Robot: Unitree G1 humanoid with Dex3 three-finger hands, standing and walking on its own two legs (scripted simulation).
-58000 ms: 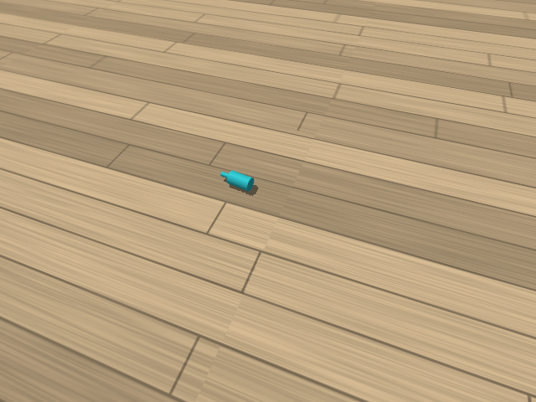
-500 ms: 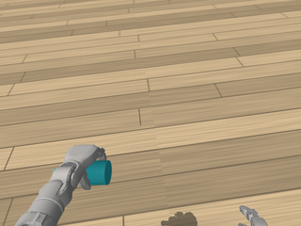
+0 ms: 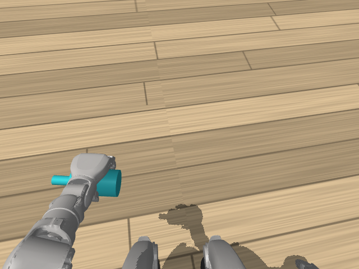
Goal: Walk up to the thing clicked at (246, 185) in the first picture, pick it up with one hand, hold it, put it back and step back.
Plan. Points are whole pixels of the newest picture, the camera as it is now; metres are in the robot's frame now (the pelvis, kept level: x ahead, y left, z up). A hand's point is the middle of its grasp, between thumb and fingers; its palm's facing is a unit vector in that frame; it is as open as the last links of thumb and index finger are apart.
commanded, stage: crouch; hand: left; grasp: from above
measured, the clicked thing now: (86, 181) +0.36 +0.25 -0.14
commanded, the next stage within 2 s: lower in 1.42 s
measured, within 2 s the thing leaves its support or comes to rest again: neither
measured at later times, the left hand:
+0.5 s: hand (117, 186) +0.41 +0.22 -0.35, palm faces -0.46 +0.03 -0.89, open 9.8 cm
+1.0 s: hand (122, 187) +0.44 +0.22 -0.46, palm faces -0.47 +0.01 -0.88, open 9.8 cm
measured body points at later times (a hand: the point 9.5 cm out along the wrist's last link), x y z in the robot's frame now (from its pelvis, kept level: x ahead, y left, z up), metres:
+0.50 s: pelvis -0.03 +0.00 -0.20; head +0.18 +0.02 +0.20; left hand +0.43 +0.22 -0.30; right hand +0.01 -0.27 -0.33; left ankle +0.05 +0.11 -0.65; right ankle +0.04 -0.14 -0.65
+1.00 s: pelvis -0.03 +0.00 -0.28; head +0.21 +0.04 +0.09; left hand +0.46 +0.22 -0.41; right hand -0.01 -0.28 -0.39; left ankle +0.05 +0.11 -0.65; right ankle +0.04 -0.14 -0.65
